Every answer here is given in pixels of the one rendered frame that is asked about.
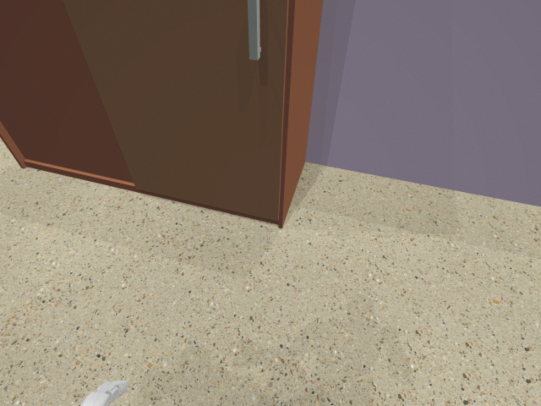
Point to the wardrobe door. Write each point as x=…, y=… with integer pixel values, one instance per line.
x=194, y=117
x=49, y=103

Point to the robot left hand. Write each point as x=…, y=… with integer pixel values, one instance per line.
x=106, y=393

